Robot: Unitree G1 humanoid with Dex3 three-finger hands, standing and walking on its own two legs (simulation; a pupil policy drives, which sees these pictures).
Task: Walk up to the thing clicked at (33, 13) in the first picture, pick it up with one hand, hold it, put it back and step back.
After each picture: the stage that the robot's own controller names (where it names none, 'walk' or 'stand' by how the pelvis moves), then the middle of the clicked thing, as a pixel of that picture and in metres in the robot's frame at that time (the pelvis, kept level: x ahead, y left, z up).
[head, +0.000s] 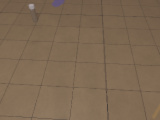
stand; (33, 13) +1.93 +0.64 -0.66
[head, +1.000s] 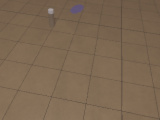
walk; (51, 18) +1.84 +0.32 -0.64
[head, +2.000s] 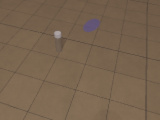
walk; (58, 42) +1.26 +0.22 -0.65
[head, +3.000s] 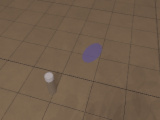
walk; (50, 84) +0.75 +0.25 -0.65
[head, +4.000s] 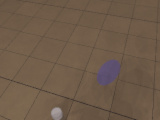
walk; (59, 118) +0.42 +0.21 -0.62
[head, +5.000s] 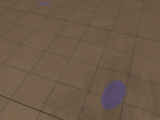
stand; out of the picture +0.27 +0.15 -0.64
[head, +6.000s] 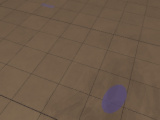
stand; out of the picture +0.26 +0.15 -0.65
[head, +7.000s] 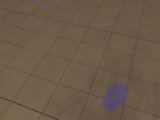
stand; out of the picture +0.26 +0.16 -0.66
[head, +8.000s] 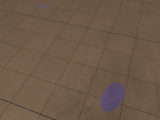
stand; out of the picture +0.26 +0.17 -0.66
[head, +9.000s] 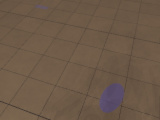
stand; out of the picture +0.25 +0.17 -0.66
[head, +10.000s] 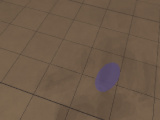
go down; out of the picture +0.28 +0.16 -0.62
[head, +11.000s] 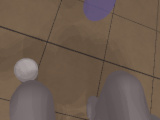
go down; (28, 76) +0.36 +0.16 -0.23
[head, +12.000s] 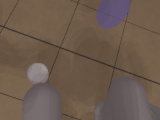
close in; (40, 79) +0.37 +0.15 -0.25
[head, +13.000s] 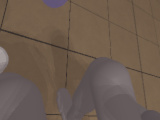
close in; out of the picture +0.37 +0.18 -0.16
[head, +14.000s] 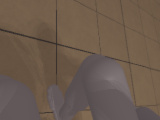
close; out of the picture +0.42 +0.19 -0.16
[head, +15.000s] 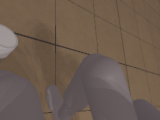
lift; out of the picture +0.38 +0.17 -0.15
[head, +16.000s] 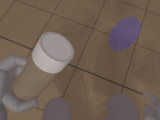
lift; (35, 78) +0.32 +0.14 +0.06
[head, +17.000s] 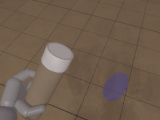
hold; (43, 85) +0.30 +0.13 +0.08
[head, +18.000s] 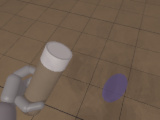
hold; (43, 82) +0.31 +0.13 +0.08
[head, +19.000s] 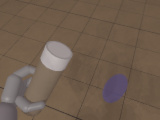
crouch; (43, 82) +0.31 +0.13 +0.08
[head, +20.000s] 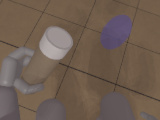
crouch; (41, 65) +0.38 +0.12 +0.00
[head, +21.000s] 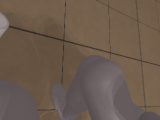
lower; out of the picture +0.42 +0.18 -0.16
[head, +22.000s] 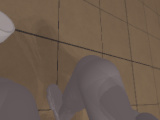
lower; out of the picture +0.42 +0.18 -0.16
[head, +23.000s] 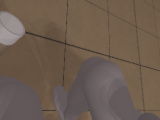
lower; out of the picture +0.41 +0.17 -0.15
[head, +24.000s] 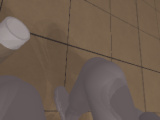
lower; out of the picture +0.40 +0.17 -0.15
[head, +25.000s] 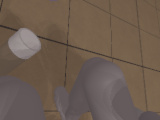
loosen; (1, 63) +0.38 +0.14 -0.15
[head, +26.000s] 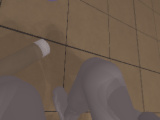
withdraw; (19, 60) +0.41 +0.06 -0.26
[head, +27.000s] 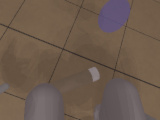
walk; (74, 81) +0.38 -0.01 -0.34
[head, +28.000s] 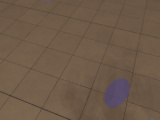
stand; out of the picture +0.24 -0.03 -0.68
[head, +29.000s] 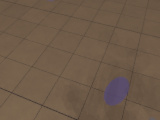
stand; out of the picture +0.24 -0.03 -0.69
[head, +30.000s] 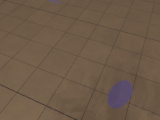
stand; out of the picture +0.21 -0.04 -0.71
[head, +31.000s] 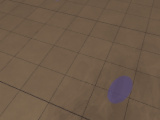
walk; out of the picture +0.22 -0.04 -0.74
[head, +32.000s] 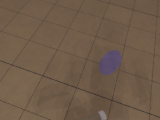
walk; out of the picture +0.35 -0.10 -0.73
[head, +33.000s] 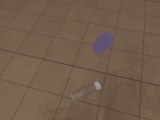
walk; (85, 91) +0.62 +0.00 -0.72
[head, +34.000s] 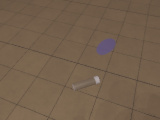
stand; (86, 83) +0.84 -0.01 -0.73
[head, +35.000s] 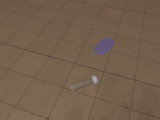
stand; (84, 83) +0.83 -0.01 -0.75
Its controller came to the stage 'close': yes
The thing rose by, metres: 0.73
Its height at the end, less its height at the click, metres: -0.09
